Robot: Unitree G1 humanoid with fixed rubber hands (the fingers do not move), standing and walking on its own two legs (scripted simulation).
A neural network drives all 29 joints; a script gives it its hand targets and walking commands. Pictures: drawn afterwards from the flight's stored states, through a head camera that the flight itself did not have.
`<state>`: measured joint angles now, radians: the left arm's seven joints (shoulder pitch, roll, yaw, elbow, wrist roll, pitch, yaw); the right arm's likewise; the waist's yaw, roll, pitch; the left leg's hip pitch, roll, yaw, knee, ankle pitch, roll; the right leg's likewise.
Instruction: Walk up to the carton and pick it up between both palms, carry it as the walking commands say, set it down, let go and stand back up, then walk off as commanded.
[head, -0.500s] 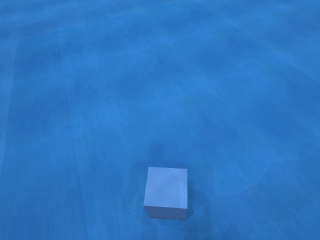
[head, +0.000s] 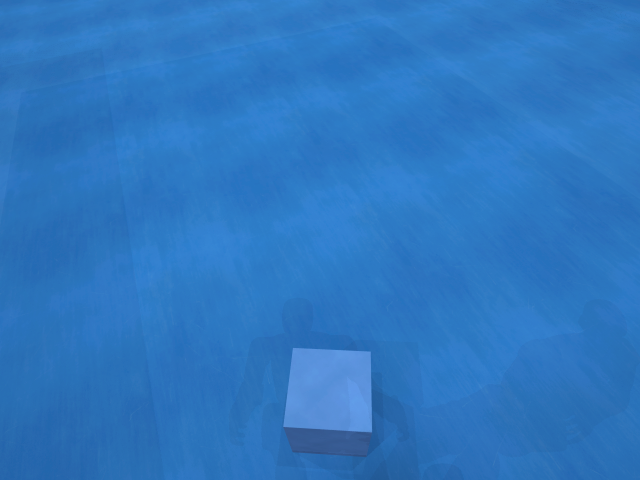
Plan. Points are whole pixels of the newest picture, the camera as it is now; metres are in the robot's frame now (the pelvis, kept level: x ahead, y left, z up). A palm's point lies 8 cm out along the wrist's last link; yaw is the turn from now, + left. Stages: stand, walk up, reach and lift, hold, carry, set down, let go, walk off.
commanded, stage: walk up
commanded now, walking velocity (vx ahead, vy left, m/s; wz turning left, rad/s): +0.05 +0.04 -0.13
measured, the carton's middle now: (330, 403) +0.43 +0.04 -0.64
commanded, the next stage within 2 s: stand in 1.96 s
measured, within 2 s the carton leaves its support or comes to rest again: neither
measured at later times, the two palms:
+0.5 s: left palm out of the picture +0.12 +0.24 -0.14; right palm out of the picture +0.15 -0.26 -0.15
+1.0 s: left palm out of the picture +0.14 +0.28 -0.15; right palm out of the picture +0.16 -0.22 -0.12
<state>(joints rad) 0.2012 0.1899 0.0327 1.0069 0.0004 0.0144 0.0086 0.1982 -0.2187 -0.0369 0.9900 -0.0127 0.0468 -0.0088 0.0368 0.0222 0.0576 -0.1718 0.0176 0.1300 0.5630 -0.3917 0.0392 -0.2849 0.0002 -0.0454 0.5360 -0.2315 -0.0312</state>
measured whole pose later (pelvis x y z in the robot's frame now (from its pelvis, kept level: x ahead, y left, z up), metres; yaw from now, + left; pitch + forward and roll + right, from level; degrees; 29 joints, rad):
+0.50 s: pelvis +0.09 -0.01 -0.01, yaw -2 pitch +1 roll +1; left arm 0.24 0.20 0.03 1.01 0.00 0.00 0.03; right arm 0.16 -0.22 -0.04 0.99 -0.01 0.04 -0.04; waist 0.04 0.02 0.06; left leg -0.22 0.02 0.13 0.84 -0.55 0.02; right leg -0.30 0.00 0.00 0.72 -0.42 -0.02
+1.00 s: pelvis +0.10 +0.04 +0.00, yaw -6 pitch -2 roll -2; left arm 0.26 0.21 0.03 1.01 0.00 0.02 0.04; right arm 0.15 -0.22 -0.03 0.99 -0.01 0.04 -0.04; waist 0.04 0.00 0.05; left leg -0.22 0.03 0.14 0.64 -0.38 0.07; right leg -0.26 0.00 -0.03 0.79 -0.48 0.00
